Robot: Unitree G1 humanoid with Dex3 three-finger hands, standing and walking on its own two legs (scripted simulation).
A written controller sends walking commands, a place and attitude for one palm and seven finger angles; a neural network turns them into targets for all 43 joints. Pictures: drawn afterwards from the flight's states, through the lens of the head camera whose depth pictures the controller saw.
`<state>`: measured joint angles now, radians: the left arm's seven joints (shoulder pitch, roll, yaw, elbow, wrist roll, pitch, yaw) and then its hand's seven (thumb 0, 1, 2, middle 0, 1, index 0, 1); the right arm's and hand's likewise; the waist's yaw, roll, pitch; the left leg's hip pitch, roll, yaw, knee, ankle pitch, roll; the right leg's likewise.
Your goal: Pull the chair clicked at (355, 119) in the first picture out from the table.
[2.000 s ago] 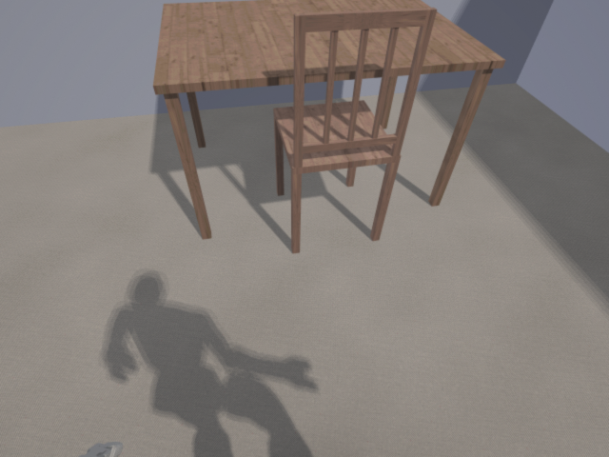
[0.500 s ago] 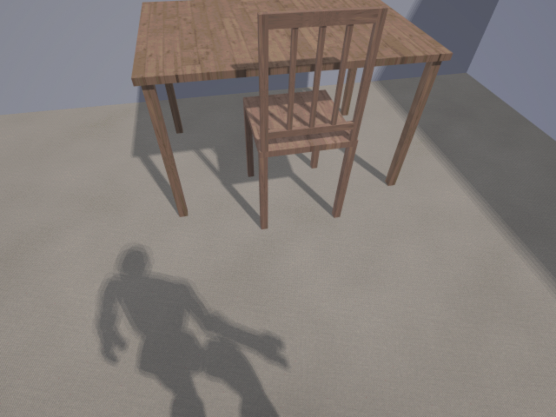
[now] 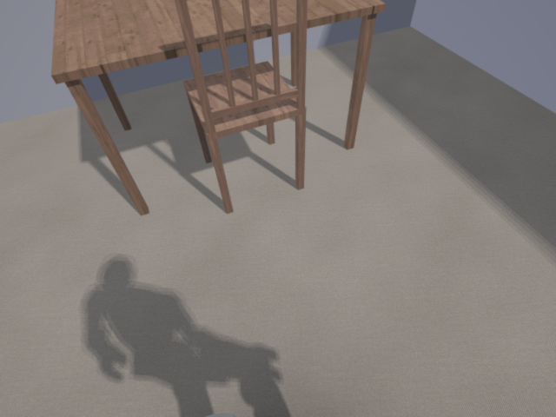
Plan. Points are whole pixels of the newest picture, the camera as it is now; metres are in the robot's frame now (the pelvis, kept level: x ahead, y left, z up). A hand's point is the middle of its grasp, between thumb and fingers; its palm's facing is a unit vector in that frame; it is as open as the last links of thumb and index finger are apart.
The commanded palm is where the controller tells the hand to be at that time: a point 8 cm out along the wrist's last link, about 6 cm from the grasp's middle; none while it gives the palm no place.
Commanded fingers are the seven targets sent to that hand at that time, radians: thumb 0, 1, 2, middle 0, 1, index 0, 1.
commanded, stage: walk to a spot facing it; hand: left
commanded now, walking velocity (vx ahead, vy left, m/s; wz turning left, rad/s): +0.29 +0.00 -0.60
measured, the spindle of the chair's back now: (250, 51) +1.13 +0.19 -0.03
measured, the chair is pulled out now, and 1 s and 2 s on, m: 0.00 0.00 0.00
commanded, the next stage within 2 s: none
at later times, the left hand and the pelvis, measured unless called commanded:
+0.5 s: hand out of the picture +0.11 +0.25 -0.15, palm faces -0.12 -0.97 -0.19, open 7.4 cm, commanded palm none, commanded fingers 0.00 0.90 0.90 -0.20 -0.30 -0.20 -0.30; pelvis +0.10 +0.05 +0.02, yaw -15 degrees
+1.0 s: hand (242, 252) +0.46 +0.13 -0.16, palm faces -0.59 -0.80 -0.10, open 7.4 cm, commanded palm none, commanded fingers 0.00 0.90 0.90 -0.20 -0.30 -0.20 -0.30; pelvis +0.28 +0.05 +0.01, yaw -35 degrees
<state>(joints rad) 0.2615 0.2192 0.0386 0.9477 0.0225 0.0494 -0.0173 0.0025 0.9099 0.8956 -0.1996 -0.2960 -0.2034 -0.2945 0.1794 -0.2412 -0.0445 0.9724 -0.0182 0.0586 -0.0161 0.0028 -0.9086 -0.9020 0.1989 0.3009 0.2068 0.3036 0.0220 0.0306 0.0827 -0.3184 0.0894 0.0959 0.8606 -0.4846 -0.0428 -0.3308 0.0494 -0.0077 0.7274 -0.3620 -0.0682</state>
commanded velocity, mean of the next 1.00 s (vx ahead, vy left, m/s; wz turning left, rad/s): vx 0.31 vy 0.00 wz -0.60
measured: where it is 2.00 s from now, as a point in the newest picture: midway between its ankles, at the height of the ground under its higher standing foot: (348, 308)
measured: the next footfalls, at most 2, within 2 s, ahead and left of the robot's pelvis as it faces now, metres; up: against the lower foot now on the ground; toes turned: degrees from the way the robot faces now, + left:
left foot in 0.52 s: +0.20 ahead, +0.15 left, +0.00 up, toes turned -16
right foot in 1.10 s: +0.38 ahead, -0.08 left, +0.00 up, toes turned -47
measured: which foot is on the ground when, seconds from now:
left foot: up 0.00-0.50, down 0.52-1.00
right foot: down 0.00-0.52, up 0.54-1.00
